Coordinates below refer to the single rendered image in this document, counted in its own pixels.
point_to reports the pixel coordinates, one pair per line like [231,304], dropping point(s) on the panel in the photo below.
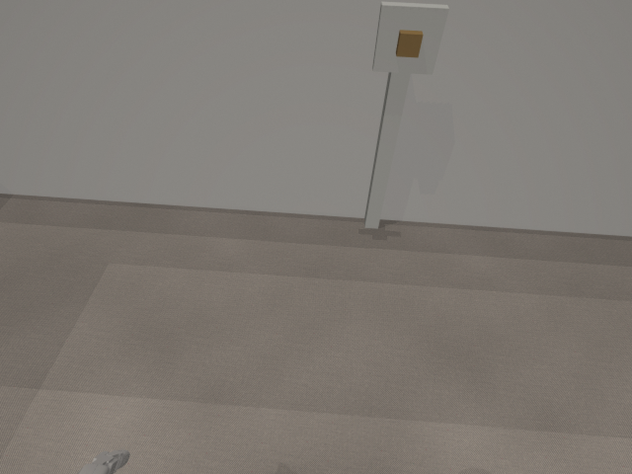
[393,17]

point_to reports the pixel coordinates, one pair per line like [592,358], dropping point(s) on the robot left hand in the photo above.
[106,462]

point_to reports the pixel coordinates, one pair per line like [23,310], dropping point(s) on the button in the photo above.
[409,43]

